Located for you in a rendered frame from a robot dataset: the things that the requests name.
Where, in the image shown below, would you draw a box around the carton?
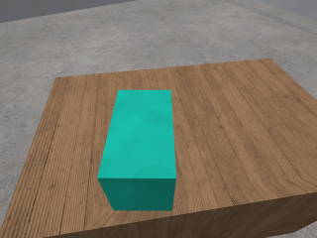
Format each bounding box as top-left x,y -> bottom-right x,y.
97,89 -> 176,211

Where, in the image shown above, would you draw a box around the pedestal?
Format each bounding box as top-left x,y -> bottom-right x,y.
0,59 -> 317,238

